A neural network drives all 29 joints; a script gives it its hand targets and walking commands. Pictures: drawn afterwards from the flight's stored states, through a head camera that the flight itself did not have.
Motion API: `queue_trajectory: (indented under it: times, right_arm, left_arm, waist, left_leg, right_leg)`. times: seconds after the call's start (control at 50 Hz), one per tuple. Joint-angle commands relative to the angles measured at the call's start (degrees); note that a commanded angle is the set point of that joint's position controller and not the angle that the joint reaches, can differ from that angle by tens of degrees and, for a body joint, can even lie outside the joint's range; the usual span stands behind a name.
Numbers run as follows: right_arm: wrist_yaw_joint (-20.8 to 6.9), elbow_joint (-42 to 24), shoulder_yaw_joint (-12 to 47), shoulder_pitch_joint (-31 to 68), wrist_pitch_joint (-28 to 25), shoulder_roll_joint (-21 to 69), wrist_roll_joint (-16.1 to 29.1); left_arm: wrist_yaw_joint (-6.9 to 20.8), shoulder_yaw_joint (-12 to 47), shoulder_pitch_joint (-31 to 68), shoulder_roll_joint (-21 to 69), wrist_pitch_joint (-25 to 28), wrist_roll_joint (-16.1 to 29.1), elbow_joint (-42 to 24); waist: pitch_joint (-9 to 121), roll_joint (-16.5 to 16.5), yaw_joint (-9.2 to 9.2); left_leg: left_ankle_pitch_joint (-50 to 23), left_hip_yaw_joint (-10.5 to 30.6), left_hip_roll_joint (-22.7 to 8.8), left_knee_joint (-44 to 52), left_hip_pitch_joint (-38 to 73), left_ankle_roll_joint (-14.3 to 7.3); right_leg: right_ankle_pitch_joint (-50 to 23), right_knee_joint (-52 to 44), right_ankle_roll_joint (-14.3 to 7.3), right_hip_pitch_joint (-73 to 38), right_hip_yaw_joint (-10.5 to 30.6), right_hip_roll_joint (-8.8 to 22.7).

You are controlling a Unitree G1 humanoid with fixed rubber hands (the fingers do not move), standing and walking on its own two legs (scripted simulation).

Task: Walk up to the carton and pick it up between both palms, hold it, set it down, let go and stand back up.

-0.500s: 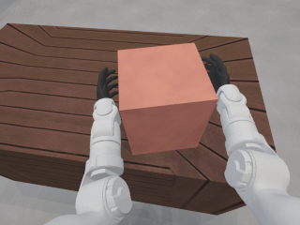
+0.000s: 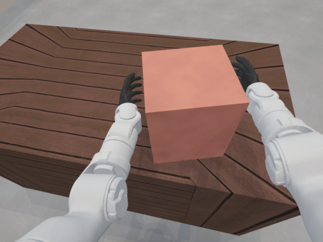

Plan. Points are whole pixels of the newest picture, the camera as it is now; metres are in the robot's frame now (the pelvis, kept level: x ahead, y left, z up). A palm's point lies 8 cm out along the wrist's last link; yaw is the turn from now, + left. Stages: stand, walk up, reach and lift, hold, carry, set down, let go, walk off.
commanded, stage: set down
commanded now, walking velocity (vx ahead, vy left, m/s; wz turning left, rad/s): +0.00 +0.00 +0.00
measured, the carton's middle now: (185, 108) +0.45 +0.03 +0.04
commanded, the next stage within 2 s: none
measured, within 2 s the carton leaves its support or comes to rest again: neither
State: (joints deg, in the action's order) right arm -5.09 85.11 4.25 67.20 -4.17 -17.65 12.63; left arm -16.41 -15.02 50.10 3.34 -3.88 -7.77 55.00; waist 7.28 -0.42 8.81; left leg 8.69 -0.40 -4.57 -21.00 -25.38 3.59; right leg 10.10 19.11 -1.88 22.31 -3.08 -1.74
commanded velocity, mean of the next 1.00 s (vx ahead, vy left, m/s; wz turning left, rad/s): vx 0.00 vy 0.00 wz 0.00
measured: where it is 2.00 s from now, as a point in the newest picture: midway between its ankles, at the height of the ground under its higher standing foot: outside the picture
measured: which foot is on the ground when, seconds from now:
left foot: down 0.00-1.00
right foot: down 0.00-1.00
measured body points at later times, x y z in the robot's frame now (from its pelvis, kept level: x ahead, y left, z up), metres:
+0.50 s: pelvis -0.03 +0.00 +0.00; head +0.02 -0.01 +0.45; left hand +0.36 +0.18 +0.07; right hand +0.44 -0.17 +0.08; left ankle +0.00 +0.15 -0.74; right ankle -0.02 -0.10 -0.74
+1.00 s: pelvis -0.03 +0.00 +0.00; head +0.02 -0.01 +0.45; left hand +0.31 +0.19 +0.07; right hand +0.39 -0.21 +0.04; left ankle +0.00 +0.15 -0.74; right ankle -0.02 -0.10 -0.74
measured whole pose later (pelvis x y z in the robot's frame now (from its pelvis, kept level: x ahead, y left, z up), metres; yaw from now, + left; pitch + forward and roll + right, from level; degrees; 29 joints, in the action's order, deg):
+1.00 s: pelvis -0.03 +0.00 +0.00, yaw +0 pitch +11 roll -1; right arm -14.9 58.6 8.1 35.1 -8.6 -28.8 19.7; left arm -15.9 -2.4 19.4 3.3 -13.7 -5.4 14.0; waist 5.5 -0.7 8.9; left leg 6.3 -0.4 -5.3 -21.0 -25.6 3.4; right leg 7.6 19.1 -2.2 22.7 -3.0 -2.5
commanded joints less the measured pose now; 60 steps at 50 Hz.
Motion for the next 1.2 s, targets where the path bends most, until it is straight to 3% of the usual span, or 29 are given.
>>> queue_trajectory:
  times: [0.0,0.06,0.08,0.16,0.18,0.24,0.34,0.36,0.42,0.48,0.52,0.54,0.58,0.6,0.62,0.68,0.72,0.74,0.9,0.92,0.94,0.96,1.0,1.02,1.04,1.06,1.08,1.14,1.18]
  right_arm:
    - [-1.3,-6.3,4.9,18.4,-2.2,-12.7,7.7]
    - [-1.4,-6.8,5.8,18.2,-2.8,-14.3,9.1]
    - [-1.3,-6.9,6.4,16.2,-3.4,-13.1,9.8]
    - [-1.8,-10.0,6.2,17.8,-3.4,-15.0,9.8]
    - [-2.3,-10.8,6.0,15.7,-3.5,-14.7,10.1]
    - [-3.3,-12.0,5.0,14.0,-4.8,-17.0,10.7]
    - [-4.7,-13.8,7.8,10.4,-3.4,-15.7,12.8]
    - [-5.1,-15.5,9.5,10.2,-3.0,-15.8,13.1]
    - [-5.9,-16.6,7.3,8.9,-3.4,-16.9,12.8]
    - [-6.6,-18.9,4.0,5.5,-4.3,-19.6,12.3]
    - [-7.0,-21.0,3.0,2.7,-4.6,-20.2,12.0]
    - [-7.0,-20.4,3.6,1.6,-5.0,-20.1,11.6]
    - [-7.6,-22.1,3.3,-1.7,-4.6,-20.6,12.1]
    - [-7.4,-22.9,2.5,0.7,-4.7,-20.4,11.8]
    - [-7.6,-23.6,1.4,-2.4,-4.6,-20.8,11.5]
    - [-7.9,-24.4,0.5,-4.5,-4.9,-21.8,11.6]
    - [-8.2,-25.9,-0.7,-8.8,-4.9,-23.1,11.3]
    - [-8.3,-28.2,-1.2,-6.8,-5.4,-23.3,11.3]
    - [-10.2,-33.0,-1.5,-16.4,-6.7,-25.4,13.1]
    - [-10.8,-32.2,-2.1,-20.1,-7.3,-26.5,13.8]
    - [-10.9,-34.4,-2.7,-16.2,-7.2,-25.5,12.6]
    - [-11.3,-34.4,-3.8,-18.8,-7.1,-25.8,13.0]
    - [-11.7,-38.4,-3.4,-22.3,-8.2,-27.3,13.3]
    - [-11.3,-38.1,-3.1,-22.0,-8.1,-26.7,13.1]
    - [-11.6,-37.7,-2.6,-23.1,-7.9,-25.9,13.8]
    - [-11.5,-38.1,-3.2,-26.5,-7.7,-26.6,13.7]
    - [-11.5,-40.4,-4.0,-25.4,-8.9,-27.0,13.7]
    - [-12.1,-39.8,-6.8,-30.0,-9.6,-28.8,13.1]
    - [-12.4,-42.5,-6.2,-29.4,-10.1,-28.0,12.6]
  left_arm:
    - [-0.2,5.9,11.5,-2.4,0.4,5.8,-10.3]
    - [-0.1,6.4,9.7,-1.9,-0.5,6.2,-12.8]
    - [0.2,6.2,10.3,-2.3,-0.2,6.4,-14.7]
    - [-0.1,5.7,11.3,-4.7,0.5,6.0,-16.9]
    - [0.0,7.1,10.3,-3.6,0.9,7.3,-18.5]
    - [-0.9,8.7,7.8,-2.6,0.7,7.3,-23.1]
    - [-0.2,8.1,3.6,-3.7,-1.4,7.0,-21.3]
    - [0.3,7.6,3.1,-4.3,-1.7,7.5,-21.3]
    - [0.6,7.8,4.4,-5.0,-1.5,8.0,-23.0]
    - [-0.1,10.1,0.9,-2.2,-2.3,7.3,-30.3]
    - [0.3,10.4,-2.2,-2.1,-2.9,7.9,-31.8]
    - [0.2,11.1,-2.9,-1.9,-3.1,7.4,-33.9]
    - [0.5,12.3,-6.2,-0.8,-4.6,7.7,-36.7]
    - [0.7,10.9,-2.8,-2.3,-4.6,7.6,-33.8]
    - [0.7,11.4,-5.9,-1.6,-5.3,7.4,-35.6]
    - [1.0,11.6,-7.1,-1.2,-6.5,6.9,-39.4]
    - [1.3,13.2,-12.5,0.3,-8.3,6.9,-42.4]
    - [1.1,11.3,-9.7,-0.9,-8.1,7.0,-43.3]
    - [1.7,13.9,-19.5,1.1,-9.0,7.6,-49.7]
    - [1.8,16.3,-22.1,2.6,-9.1,8.0,-52.3]
    - [1.5,15.1,-18.8,2.0,-9.1,7.9,-51.2]
    - [1.5,16.1,-21.0,2.6,-9.4,8.5,-52.0]
    - [1.0,15.1,-25.2,2.7,-9.4,8.2,-57.2]
    - [1.4,14.1,-24.6,1.9,-9.2,7.7,-55.2]
    - [1.6,14.9,-24.7,2.4,-9.3,7.6,-55.2]
    - [1.8,16.1,-28.7,3.6,-10.2,7.7,-57.9]
    - [2.0,15.4,-26.9,2.1,-9.0,7.9,-58.2]
    - [1.7,17.2,-32.2,4.0,-8.9,7.7,-61.1]
    - [1.5,17.7,-31.7,3.6,-8.7,8.0,-60.4]
  waist:
    - [32.8,0.3,5.05]
    - [30.9,1.6,4.98]
    - [29.2,1.3,3.68]
    - [29.0,2.6,5.10]
    - [29.5,2.0,3.69]
    - [30.5,1.0,3.40]
    - [22.7,3.8,4.04]
    - [22.2,5.7,5.20]
    - [23.1,6.6,3.40]
    - [26.8,2.7,1.96]
    - [26.6,4.8,0.58]
    - [25.5,3.6,0.26]
    - [25.2,4.4,0.15]
    - [23.8,4.9,0.53]
    - [22.3,5.2,-1.21]
    - [22.5,4.0,-1.44]
    - [20.9,4.3,-3.41]
    - [24.1,3.9,-1.88]
    - [21.6,6.0,-3.55]
    - [21.2,5.7,-6.31]
    - [20.9,5.1,-4.82]
    - [19.7,6.1,-6.00]
    - [21.8,7.3,-4.90]
    - [19.7,8.2,-4.50]
    - [19.3,7.6,-4.61]
    - [19.0,7.8,-6.60]
    - [21.6,8.0,-5.76]
    - [20.4,7.2,-8.00]
    - [20.1,8.0,-7.25]
  left_leg:
    - [-38.1,-3.5,1.8,-7.8,16.9,2.5]
    - [-39.3,-3.0,2.1,-7.3,14.8,2.2]
    - [-36.9,-3.3,2.6,-7.4,13.5,1.6]
    - [-30.1,-3.3,2.5,-5.9,12.1,1.0]
    - [-29.1,-3.8,2.7,-5.9,11.5,0.8]
    - [-28.4,-2.2,2.1,-5.7,14.6,1.3]
    - [-18.7,-3.0,2.9,-3.2,8.7,-1.1]
    - [-18.5,-2.9,3.3,-2.6,7.8,-1.5]
    - [-14.9,-2.7,3.4,-2.0,6.6,-1.8]
    - [-17.2,-2.3,2.8,-2.5,12.3,-1.3]
    - [-17.3,-1.6,2.8,-2.2,12.7,-1.3]
    - [-16.8,-1.0,2.9,-2.0,13.1,-1.5]
    - [-18.9,-0.8,2.9,-1.8,16.1,-1.2]
    - [-15.0,-1.2,3.3,-1.4,14.1,-1.9]
    - [-15.4,-1.3,3.2,-1.1,14.4,-2.3]
    - [-17.8,-1.0,3.2,-1.4,17.8,-1.8]
    - [-19.0,0.2,2.8,-1.4,20.8,-2.0]
    - [-20.4,-0.1,2.9,-2.1,21.2,-1.6]
    - [-19.4,0.2,3.2,-0.8,20.9,-3.1]
    - [-20.6,0.9,3.2,-1.2,23.0,-2.9]
    - [-17.2,-0.1,3.1,-0.7,22.6,-3.2]
    - [-17.0,0.2,2.9,-1.4,22.9,-3.2]
    - [-21.0,0.4,2.6,-1.7,24.8,-3.3]
    - [-19.9,0.0,3.0,-1.6,23.1,-3.6]
    - [-18.8,-0.4,3.2,-1.6,23.5,-3.7]
    - [-19.7,0.2,3.3,-1.3,22.7,-4.1]
    - [-20.0,0.4,3.6,-1.8,23.6,-3.7]
    - [-22.6,1.7,2.7,-2.2,27.7,-3.2]
    - [-21.3,1.0,3.2,-2.3,26.6,-3.8]
  right_leg:
    - [-21.2,1.1,-2.3,-4.0,0.8,-5.9]
    - [-24.2,1.4,-2.0,-6.3,1.1,-5.8]
    - [-25.4,1.8,-1.6,-7.9,1.7,-5.0]
    - [-20.1,1.8,-1.5,-8.3,1.9,-4.9]
    - [-20.0,2.0,-1.6,-8.7,1.9,-4.7]
    - [-17.5,1.5,-1.9,-6.9,1.8,-5.2]
    - [-12.0,1.1,-0.6,-10.9,3.5,-3.6]
    - [-12.5,1.2,-0.1,-12.2,3.9,-3.4]
    - [-10.4,1.6,0.3,-11.7,3.9,-3.2]
    - [-10.7,1.5,-0.5,-10.1,3.0,-3.6]
    - [-11.9,1.1,0.0,-10.6,2.7,-3.8]
    - [-11.4,1.0,0.0,-9.8,2.8,-3.6]
    - [-13.3,0.5,-0.5,-10.3,2.6,-4.1]
    - [-9.2,-0.2,-0.1,-8.7,3.2,-3.4]
    - [-9.9,0.0,-0.5,-10.0,2.9,-3.5]
    - [-10.8,-1.0,-0.7,-9.4,2.5,-3.5]
    - [-12.5,-1.6,-1.1,-9.2,2.4,-3.6]
    - [-12.6,-1.4,-1.2,-8.2,2.1,-3.8]
    - [-15.9,-1.5,-0.8,-10.6,2.7,-3.0]
    - [-15.5,-1.7,-1.2,-10.0,2.1,-3.5]
    - [-10.2,-2.4,-1.3,-7.2,2.2,-3.0]
    - [-10.3,-2.4,-1.4,-6.7,1.8,-2.7]
    - [-14.7,-2.0,-1.1,-8.4,1.8,-3.1]
    - [-14.5,-1.9,-0.9,-9.5,2.2,-2.7]
    - [-14.8,-2.2,-1.0,-8.9,2.5,-2.2]
    - [-17.6,-1.8,-0.8,-10.9,2.4,-2.2]
    - [-17.6,-1.9,-0.8,-9.9,2.4,-2.3]
    - [-15.4,-2.2,-1.9,-7.4,1.5,-3.0]
    - [-13.0,-2.6,-1.8,-6.2,1.9,-2.7]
